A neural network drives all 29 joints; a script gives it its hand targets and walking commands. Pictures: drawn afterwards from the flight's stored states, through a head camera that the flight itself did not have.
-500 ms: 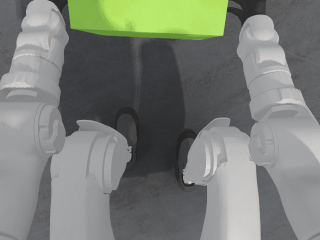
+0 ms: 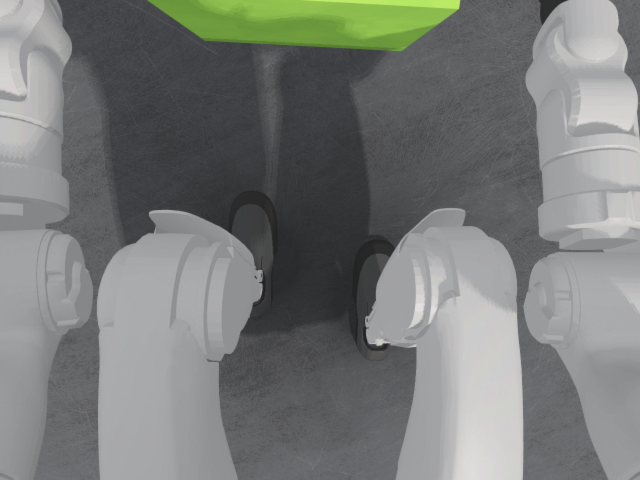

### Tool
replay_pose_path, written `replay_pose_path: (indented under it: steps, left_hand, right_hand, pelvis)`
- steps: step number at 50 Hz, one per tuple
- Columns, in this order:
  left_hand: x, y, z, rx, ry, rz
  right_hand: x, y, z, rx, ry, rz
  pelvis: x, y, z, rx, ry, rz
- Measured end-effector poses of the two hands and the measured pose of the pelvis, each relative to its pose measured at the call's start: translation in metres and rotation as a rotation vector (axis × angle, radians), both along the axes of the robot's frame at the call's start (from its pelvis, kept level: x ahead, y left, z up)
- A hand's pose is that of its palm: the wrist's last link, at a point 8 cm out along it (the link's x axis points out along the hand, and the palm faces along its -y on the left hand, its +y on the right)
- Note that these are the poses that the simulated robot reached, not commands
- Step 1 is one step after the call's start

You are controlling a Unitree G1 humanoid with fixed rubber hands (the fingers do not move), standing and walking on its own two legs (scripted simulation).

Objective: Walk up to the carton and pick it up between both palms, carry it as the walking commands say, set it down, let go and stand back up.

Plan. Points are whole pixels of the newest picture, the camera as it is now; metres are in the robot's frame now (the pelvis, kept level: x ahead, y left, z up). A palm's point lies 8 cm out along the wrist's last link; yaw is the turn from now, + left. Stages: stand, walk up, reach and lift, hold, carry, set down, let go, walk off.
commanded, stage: set down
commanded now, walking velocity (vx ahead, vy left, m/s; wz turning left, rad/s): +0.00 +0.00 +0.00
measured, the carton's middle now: out of the picture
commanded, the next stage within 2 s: let go in 1.18 s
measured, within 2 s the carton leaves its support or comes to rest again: neither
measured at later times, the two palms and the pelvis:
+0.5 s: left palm out of the picture +0.53 +0.25 -0.01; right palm out of the picture +0.53 -0.19 -0.02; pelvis +0.00 +0.00 +0.10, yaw -1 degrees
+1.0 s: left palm out of the picture +0.54 +0.25 +0.15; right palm out of the picture +0.55 -0.19 +0.13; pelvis +0.02 +0.00 +0.23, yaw +0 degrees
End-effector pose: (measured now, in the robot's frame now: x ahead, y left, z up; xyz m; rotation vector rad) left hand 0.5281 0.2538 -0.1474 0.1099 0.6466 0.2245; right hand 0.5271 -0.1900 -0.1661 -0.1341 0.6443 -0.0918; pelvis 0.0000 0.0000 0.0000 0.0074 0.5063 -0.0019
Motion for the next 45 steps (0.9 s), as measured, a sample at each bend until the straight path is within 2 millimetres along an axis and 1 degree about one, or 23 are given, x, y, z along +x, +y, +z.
replay_pose_path:
  steps: [2, 4, 8, 11, 16, 28, 38, 45]
  left_hand:
    - [-0.005, -0.002, 0.003, -0.009, 0.034, -0.003]
    - [-0.007, -0.004, 0.011, -0.019, 0.044, -0.007]
    - [-0.006, -0.006, 0.036, -0.036, 0.028, -0.007]
    - [-0.005, -0.004, 0.057, -0.047, 0.018, 0.005]
    - [-0.003, -0.004, 0.086, -0.061, 0.015, 0.011]
    - [0.006, -0.008, 0.157, -0.078, -0.003, 0.017]
    - [0.005, -0.006, 0.221, -0.076, -0.016, 0.011]
    - [0.007, -0.003, 0.268, -0.072, -0.027, 0.006]
  right_hand:
    - [-0.002, 0.000, 0.006, -0.005, 0.033, -0.003]
    - [-0.001, 0.002, 0.019, -0.008, 0.036, 0.000]
    - [0.003, 0.007, 0.049, -0.011, 0.013, 0.009]
    - [0.001, 0.007, 0.064, -0.016, 0.035, 0.009]
    - [0.000, 0.007, 0.091, -0.016, 0.054, 0.014]
    - [0.009, -0.002, 0.163, -0.028, 0.050, 0.029]
    - [0.019, 0.001, 0.229, -0.024, 0.027, 0.046]
    - [0.020, 0.001, 0.272, -0.027, 0.030, 0.053]
  pelvis:
    - [-0.001, 0.001, 0.002, -0.003, -0.010, 0.000]
    - [-0.002, 0.002, 0.006, -0.007, -0.020, 0.000]
    - [-0.005, 0.003, 0.019, -0.013, -0.035, 0.003]
    - [-0.006, 0.004, 0.032, -0.017, -0.042, 0.005]
    - [-0.007, 0.004, 0.056, -0.022, -0.045, 0.003]
    - [-0.002, 0.001, 0.119, -0.029, -0.038, -0.001]
    - [0.006, -0.002, 0.172, -0.033, -0.057, 0.007]
    - [0.012, -0.002, 0.209, -0.038, -0.083, 0.016]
